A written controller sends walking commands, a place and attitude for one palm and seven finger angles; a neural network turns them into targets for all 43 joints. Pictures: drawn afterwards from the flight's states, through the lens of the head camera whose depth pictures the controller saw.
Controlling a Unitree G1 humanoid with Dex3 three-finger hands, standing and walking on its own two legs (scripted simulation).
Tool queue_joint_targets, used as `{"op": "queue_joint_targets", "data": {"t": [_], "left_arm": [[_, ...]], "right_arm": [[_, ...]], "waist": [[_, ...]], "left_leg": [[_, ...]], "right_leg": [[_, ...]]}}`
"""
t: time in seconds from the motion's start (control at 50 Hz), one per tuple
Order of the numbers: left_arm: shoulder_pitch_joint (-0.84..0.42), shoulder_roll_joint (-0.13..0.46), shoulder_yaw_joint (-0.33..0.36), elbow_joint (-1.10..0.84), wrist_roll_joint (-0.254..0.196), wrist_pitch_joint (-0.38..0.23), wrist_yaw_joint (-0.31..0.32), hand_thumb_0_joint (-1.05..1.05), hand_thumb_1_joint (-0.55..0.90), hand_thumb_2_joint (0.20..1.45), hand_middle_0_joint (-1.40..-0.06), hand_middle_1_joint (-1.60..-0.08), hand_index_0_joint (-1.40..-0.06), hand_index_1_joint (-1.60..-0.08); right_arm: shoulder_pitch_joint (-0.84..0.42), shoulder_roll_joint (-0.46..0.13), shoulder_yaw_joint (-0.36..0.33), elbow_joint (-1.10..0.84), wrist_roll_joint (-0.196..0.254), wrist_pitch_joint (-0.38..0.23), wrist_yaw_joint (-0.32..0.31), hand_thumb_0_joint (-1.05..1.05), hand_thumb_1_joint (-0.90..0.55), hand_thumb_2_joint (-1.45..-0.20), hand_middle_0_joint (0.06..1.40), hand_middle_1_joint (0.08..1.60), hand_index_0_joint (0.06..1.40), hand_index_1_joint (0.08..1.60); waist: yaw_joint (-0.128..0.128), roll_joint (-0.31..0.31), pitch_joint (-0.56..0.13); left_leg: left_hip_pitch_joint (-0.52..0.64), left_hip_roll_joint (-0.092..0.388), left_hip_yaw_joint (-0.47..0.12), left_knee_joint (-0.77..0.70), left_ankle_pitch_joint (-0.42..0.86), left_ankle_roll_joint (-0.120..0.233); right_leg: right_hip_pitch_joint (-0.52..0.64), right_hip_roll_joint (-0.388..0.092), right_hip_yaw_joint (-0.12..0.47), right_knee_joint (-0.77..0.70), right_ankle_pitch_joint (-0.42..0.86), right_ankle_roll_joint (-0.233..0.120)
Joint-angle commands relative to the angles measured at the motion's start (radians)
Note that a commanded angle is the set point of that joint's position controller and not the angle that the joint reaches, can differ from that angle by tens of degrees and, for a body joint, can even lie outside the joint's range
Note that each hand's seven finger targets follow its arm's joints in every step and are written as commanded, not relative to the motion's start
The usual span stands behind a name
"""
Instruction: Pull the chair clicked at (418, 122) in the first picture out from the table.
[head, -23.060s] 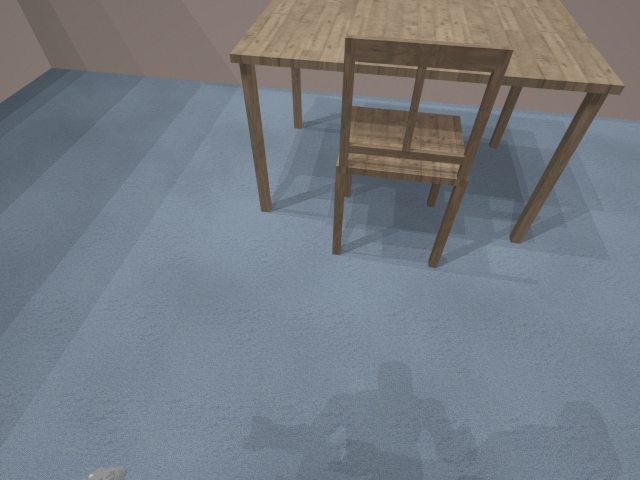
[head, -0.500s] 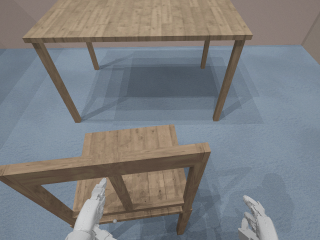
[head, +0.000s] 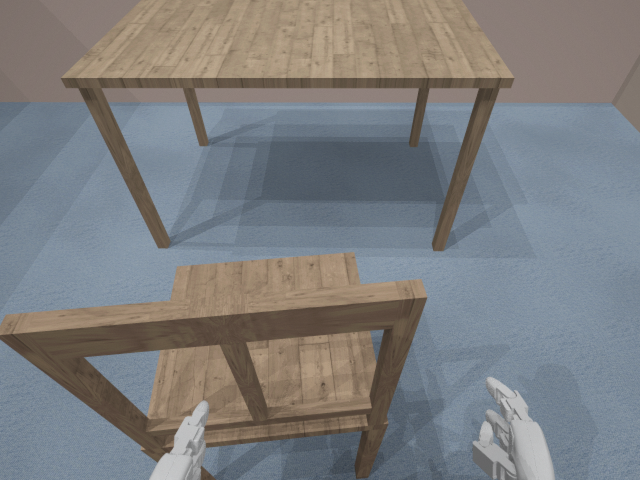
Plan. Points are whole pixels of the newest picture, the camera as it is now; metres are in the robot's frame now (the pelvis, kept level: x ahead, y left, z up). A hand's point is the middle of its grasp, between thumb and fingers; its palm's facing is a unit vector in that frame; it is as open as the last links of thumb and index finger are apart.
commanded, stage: draw the hand back to the body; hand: left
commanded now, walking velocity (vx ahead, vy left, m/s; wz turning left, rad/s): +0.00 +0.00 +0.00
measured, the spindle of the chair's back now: (248, 381) +0.27 +0.11 -0.04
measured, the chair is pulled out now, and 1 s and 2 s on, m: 0.62 0.62 0.61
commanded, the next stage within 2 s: step back with the hand held close in 1.62 s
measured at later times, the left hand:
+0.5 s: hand (174, 477) +0.13 +0.14 +0.07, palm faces +0.00 -1.00 -0.09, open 17.4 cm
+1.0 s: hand (88, 447) +0.15 +0.21 +0.11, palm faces +0.15 -0.87 -0.47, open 10.6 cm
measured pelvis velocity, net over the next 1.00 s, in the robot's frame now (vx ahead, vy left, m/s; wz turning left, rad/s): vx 0.01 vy -0.01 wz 0.00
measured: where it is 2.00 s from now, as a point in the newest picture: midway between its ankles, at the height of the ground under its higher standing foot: outside the picture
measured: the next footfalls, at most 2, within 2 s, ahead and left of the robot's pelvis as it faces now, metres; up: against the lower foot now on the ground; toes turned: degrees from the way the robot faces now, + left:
none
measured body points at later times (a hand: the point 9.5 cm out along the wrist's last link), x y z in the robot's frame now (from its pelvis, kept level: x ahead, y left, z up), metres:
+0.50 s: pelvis -0.02 -0.01 -0.01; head +0.00 -0.02 +0.44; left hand +0.13 +0.20 +0.07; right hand +0.17 -0.23 -0.09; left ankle +0.01 +0.14 -0.68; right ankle -0.03 -0.13 -0.68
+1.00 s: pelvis +0.01 -0.01 +0.05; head +0.00 -0.04 +0.50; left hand +0.14 +0.25 +0.14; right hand +0.21 -0.22 -0.03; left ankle +0.01 +0.14 -0.68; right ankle -0.03 -0.13 -0.68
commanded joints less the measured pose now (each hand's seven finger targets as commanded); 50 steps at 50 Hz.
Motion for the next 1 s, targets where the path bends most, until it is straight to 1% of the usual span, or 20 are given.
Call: {"op": "queue_joint_targets", "data": {"t": [0.0,0.02,0.04,0.08,0.1,0.16,0.24,0.28,0.34,0.44,0.52,0.54,0.56,0.58,0.62,0.66,0.82,0.88,0.92,0.98], "left_arm": [[0.111,0.055,0.032,-0.233,0.004,-0.079,-0.002,0.000,-0.550,0.200,0.000,0.000,0.000,0.000],[0.116,0.056,0.027,-0.242,0.008,-0.081,-0.003,0.000,-0.550,0.200,0.000,0.000,0.000,0.000],[0.054,-0.039,0.052,-0.352,-0.105,-0.204,-0.001,0.000,-0.550,0.200,0.000,0.000,0.000,0.000],[0.073,0.024,0.111,-0.323,-0.112,-0.304,0.002,0.000,-0.550,0.200,0.000,0.000,0.000,0.000],[0.070,0.023,0.112,-0.348,-0.114,-0.348,-0.001,0.000,-0.550,0.200,0.000,0.000,0.000,0.000],[0.066,0.009,0.111,-0.331,-0.116,-0.462,-0.010,0.000,-0.550,0.200,0.000,0.000,0.000,0.000],[0.040,0.035,0.134,-0.278,-0.124,-0.621,-0.067,0.000,-0.550,0.200,0.000,0.000,0.000,0.000],[0.099,0.054,0.165,-0.263,-0.144,-0.605,-0.105,0.000,-0.550,0.200,0.000,0.000,0.000,0.000],[0.044,0.125,0.242,-0.395,-0.190,-0.545,-0.112,0.000,-0.550,0.200,0.000,0.000,0.000,0.000],[-0.015,0.128,0.306,-0.396,-0.237,-0.511,-0.093,0.000,-0.514,0.218,-0.005,-0.008,-0.005,-0.008],[-0.058,0.185,0.380,-0.440,-0.255,-0.527,-0.079,0.000,-0.369,0.287,-0.025,-0.037,-0.025,-0.037],[0.008,0.386,0.413,-0.400,-0.076,-0.387,0.037,0.000,-0.332,0.305,-0.030,-0.045,-0.030,-0.045],[-0.016,0.299,0.367,-0.510,-0.071,-0.328,0.079,0.000,-0.296,0.322,-0.035,-0.053,-0.035,-0.053],[-0.045,0.289,0.359,-0.498,-0.053,-0.288,0.109,0.000,-0.260,0.340,-0.040,-0.060,-0.040,-0.060],[-0.081,0.313,0.396,-0.449,-0.045,-0.233,0.143,0.000,-0.188,0.375,-0.050,-0.075,-0.050,-0.075],[-0.125,0.321,0.416,-0.435,-0.044,-0.219,0.156,0.000,-0.115,0.410,-0.060,-0.090,-0.060,-0.090],[-0.222,0.397,0.519,-0.468,-0.045,-0.215,0.185,0.000,0.175,0.550,-0.100,-0.150,-0.100,-0.150],[-0.251,0.394,0.529,-0.502,-0.046,-0.216,0.190,0.000,0.284,0.603,-0.115,-0.173,-0.115,-0.173],[-0.292,0.425,0.556,-0.511,-0.043,-0.215,0.198,0.000,0.356,0.637,-0.125,-0.187,-0.125,-0.187],[-0.327,0.405,0.562,-0.483,-0.046,-0.214,0.199,0.000,0.465,0.690,-0.140,-0.210,-0.140,-0.210]], "right_arm": [[-0.094,-0.085,-0.050,-0.182,0.004,-0.056,-0.008,0.000,-0.900,-0.900,0.200,0.300,0.200,0.300],[-0.093,-0.085,-0.053,-0.183,0.003,-0.056,-0.010,0.000,-0.900,-0.900,0.200,0.300,0.200,0.300],[-0.087,-0.073,-0.050,-0.172,0.004,-0.080,-0.009,0.000,-0.900,-0.900,0.200,0.300,0.200,0.300],[-0.075,-0.080,-0.060,-0.137,0.008,-0.100,-0.006,0.000,-0.900,-0.900,0.200,0.300,0.200,0.300],[-0.077,-0.080,-0.061,-0.134,0.009,-0.107,-0.002,0.000,-0.900,-0.900,0.200,0.300,0.200,0.300],[-0.090,-0.073,-0.066,-0.110,0.013,-0.112,0.015,0.000,-0.900,-0.900,0.200,0.300,0.200,0.300],[-0.122,-0.070,-0.078,-0.087,0.012,-0.106,0.047,0.000,-0.900,-0.900,0.200,0.300,0.200,0.300],[-0.140,-0.077,-0.081,-0.115,0.023,-0.088,0.047,0.000,-0.900,-0.900,0.200,0.300,0.200,0.300],[-0.147,-0.073,-0.071,-0.141,0.035,-0.071,0.025,0.000,-0.900,-0.900,0.200,0.300,0.200,0.300],[-0.142,-0.064,-0.054,-0.099,0.041,-0.099,-0.006,0.000,-0.900,-0.900,0.200,0.300,0.200,0.300],[-0.145,-0.060,-0.044,-0.062,0.042,-0.143,-0.014,0.000,-0.900,-0.900,0.200,0.300,0.200,0.300],[-0.158,-0.059,-0.016,-0.074,0.020,-0.115,-0.037,0.000,-0.900,-0.900,0.200,0.300,0.200,0.300],[-0.156,-0.043,0.001,-0.104,0.016,-0.111,-0.046,0.000,-0.900,-0.900,0.200,0.300,0.200,0.300],[-0.160,-0.044,0.005,-0.083,0.015,-0.110,-0.055,0.000,-0.900,-0.900,0.200,0.300,0.200,0.300],[-0.176,-0.052,0.009,-0.055,0.010,-0.102,-0.068,0.000,-0.900,-0.900,0.200,0.300,0.200,0.300],[-0.179,-0.058,0.016,-0.043,0.005,-0.100,-0.076,0.000,-0.900,-0.900,0.200,0.300,0.200,0.300],[-0.204,-0.071,0.028,0.012,-0.001,-0.140,-0.071,0.000,-0.900,-0.900,0.200,0.300,0.200,0.300],[-0.209,-0.076,0.029,0.025,-0.003,-0.155,-0.065,0.000,-0.900,-0.900,0.200,0.300,0.200,0.300],[-0.205,-0.083,0.027,0.042,-0.003,-0.161,-0.063,0.000,-0.900,-0.900,0.200,0.300,0.200,0.300],[-0.219,-0.086,0.027,0.056,-0.006,-0.167,-0.056,0.000,-0.900,-0.900,0.200,0.300,0.200,0.300]], "waist": [[-0.007,-0.053,-0.054],[-0.009,-0.066,-0.058],[0.000,-0.091,-0.042],[0.005,-0.068,-0.065],[0.013,-0.025,-0.080],[0.014,-0.012,-0.057],[0.018,-0.039,-0.058],[0.034,-0.048,-0.093],[0.039,-0.026,-0.143],[0.029,-0.048,-0.061],[0.048,0.008,-0.055],[0.110,0.031,-0.086],[0.078,0.060,-0.053],[0.072,0.076,-0.005],[0.071,0.025,0.051],[0.065,0.004,0.091],[0.081,0.068,0.068],[0.080,0.095,0.058],[0.082,0.091,0.055],[0.077,0.060,0.075]], "left_leg": [[0.107,-0.013,0.043,-0.116,0.238,0.068],[0.103,-0.012,0.041,-0.114,0.243,0.070],[0.079,-0.023,0.042,-0.082,0.258,0.060],[0.074,-0.019,0.045,-0.064,0.246,0.058],[0.082,-0.020,0.047,-0.062,0.249,0.056],[0.048,-0.015,0.043,-0.043,0.235,0.050],[-0.025,-0.006,0.044,0.001,0.186,0.047],[0.003,-0.003,0.051,-0.026,0.157,0.050],[0.049,-0.007,0.052,-0.052,0.157,0.059],[0.096,0.002,0.037,-0.101,0.159,0.060],[0.148,0.006,0.034,-0.143,0.195,0.055],[0.213,0.041,0.035,-0.187,0.195,0.048],[0.245,0.031,0.043,-0.210,0.203,0.048],[0.272,0.035,0.048,-0.221,0.206,0.048],[0.301,0.036,0.046,-0.248,0.206,0.048],[0.349,0.035,0.052,-0.279,0.199,0.048],[0.494,0.025,0.047,-0.417,0.276,0.039],[0.545,0.023,0.051,-0.451,0.335,0.037],[0.559,0.021,0.048,-0.465,0.358,0.035],[0.592,0.021,0.052,-0.483,0.382,0.039]], "right_leg": [[-0.011,0.017,-0.036,-0.151,0.270,-0.025],[-0.006,0.018,-0.036,-0.150,0.278,-0.027],[-0.045,0.032,-0.067,-0.123,0.290,-0.026],[-0.062,0.034,-0.057,-0.107,0.266,-0.028],[-0.066,0.035,-0.055,-0.093,0.253,-0.031],[-0.110,0.039,-0.054,-0.063,0.224,-0.032],[-0.141,0.035,-0.035,-0.029,0.180,-0.033],[-0.087,0.033,-0.030,-0.053,0.161,-0.031],[-0.008,0.024,-0.010,-0.096,0.163,-0.027],[0.008,0.032,-0.026,-0.164,0.153,-0.024],[0.049,0.033,-0.027,-0.197,0.180,-0.031],[0.128,-0.010,0.040,-0.264,0.194,-0.059],[0.141,-0.021,0.023,-0.291,0.213,-0.053],[0.141,-0.019,0.014,-0.311,0.213,-0.053],[0.159,-0.014,0.009,-0.372,0.205,-0.052],[0.174,-0.013,0.009,-0.412,0.209,-0.045],[0.346,-0.010,-0.006,-0.474,0.329,-0.047],[0.384,-0.008,-0.004,-0.478,0.400,-0.043],[0.414,-0.010,-0.008,-0.491,0.422,-0.044],[0.424,-0.009,-0.005,-0.507,0.458,-0.037]]}}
